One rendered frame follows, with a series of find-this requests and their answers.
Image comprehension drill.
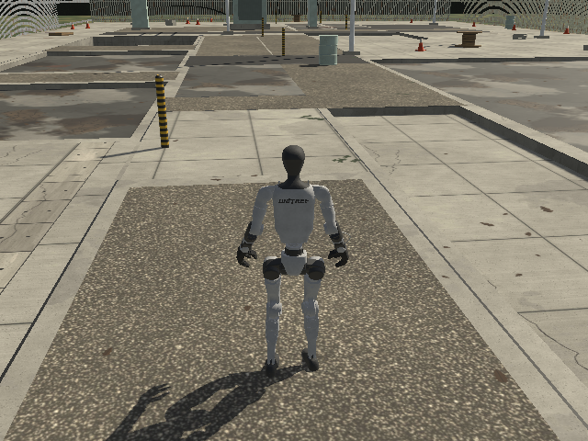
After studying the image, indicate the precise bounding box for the robot torso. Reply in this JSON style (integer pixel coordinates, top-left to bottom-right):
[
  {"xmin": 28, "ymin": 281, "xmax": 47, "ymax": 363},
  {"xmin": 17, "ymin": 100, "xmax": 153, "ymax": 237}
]
[{"xmin": 272, "ymin": 180, "xmax": 315, "ymax": 276}]

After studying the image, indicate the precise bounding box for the right robot hand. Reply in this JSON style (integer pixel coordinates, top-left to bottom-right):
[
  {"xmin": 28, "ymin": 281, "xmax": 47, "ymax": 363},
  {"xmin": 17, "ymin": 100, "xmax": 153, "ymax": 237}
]
[{"xmin": 328, "ymin": 248, "xmax": 349, "ymax": 267}]

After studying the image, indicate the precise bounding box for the right robot forearm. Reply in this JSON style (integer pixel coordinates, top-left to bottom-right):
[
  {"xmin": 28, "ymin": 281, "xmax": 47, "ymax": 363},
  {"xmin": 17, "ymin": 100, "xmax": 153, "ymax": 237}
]
[{"xmin": 329, "ymin": 220, "xmax": 346, "ymax": 253}]

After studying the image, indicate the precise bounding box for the robot left foot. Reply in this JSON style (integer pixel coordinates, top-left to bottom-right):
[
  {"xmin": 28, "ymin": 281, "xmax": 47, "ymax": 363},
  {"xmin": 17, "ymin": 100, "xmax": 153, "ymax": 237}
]
[{"xmin": 266, "ymin": 353, "xmax": 279, "ymax": 378}]

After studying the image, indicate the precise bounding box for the robot left upper arm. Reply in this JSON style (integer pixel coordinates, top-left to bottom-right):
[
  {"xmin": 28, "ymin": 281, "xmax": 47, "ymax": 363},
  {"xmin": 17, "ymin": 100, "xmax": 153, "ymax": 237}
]
[{"xmin": 249, "ymin": 186, "xmax": 275, "ymax": 236}]

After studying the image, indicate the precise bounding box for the left robot forearm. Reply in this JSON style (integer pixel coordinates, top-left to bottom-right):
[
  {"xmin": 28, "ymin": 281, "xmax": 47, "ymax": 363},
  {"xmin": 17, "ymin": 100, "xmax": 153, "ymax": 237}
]
[{"xmin": 240, "ymin": 221, "xmax": 257, "ymax": 253}]

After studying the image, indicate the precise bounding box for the left robot hand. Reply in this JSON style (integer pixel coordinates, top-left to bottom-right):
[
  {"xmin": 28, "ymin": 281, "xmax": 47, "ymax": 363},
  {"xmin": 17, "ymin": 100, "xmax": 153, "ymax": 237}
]
[{"xmin": 236, "ymin": 246, "xmax": 257, "ymax": 267}]

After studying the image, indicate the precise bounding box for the robot right upper arm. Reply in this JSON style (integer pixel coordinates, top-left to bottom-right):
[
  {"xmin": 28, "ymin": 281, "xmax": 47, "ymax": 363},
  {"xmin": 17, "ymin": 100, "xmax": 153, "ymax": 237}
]
[{"xmin": 313, "ymin": 185, "xmax": 338, "ymax": 235}]

